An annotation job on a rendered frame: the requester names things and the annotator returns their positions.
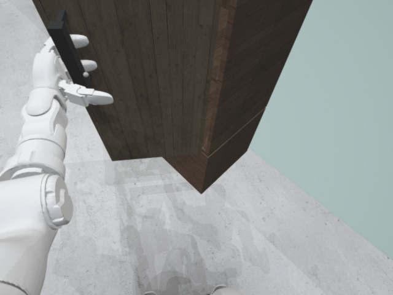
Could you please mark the handle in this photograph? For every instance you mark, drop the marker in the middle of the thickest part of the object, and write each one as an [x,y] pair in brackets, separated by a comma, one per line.
[64,44]

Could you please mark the robot left hand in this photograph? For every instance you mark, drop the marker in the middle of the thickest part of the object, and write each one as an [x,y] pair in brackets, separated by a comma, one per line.
[48,72]

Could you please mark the left robot upper arm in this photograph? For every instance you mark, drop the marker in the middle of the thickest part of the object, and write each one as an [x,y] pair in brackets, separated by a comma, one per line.
[32,209]

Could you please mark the robot right shin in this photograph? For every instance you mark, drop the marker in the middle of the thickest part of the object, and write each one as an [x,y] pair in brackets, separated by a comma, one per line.
[219,287]

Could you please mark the cupboard door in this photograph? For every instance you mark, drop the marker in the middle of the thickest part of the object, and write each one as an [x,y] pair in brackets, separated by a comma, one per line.
[155,58]

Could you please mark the left robot forearm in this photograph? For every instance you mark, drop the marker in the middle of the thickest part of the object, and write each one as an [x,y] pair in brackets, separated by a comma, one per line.
[41,147]

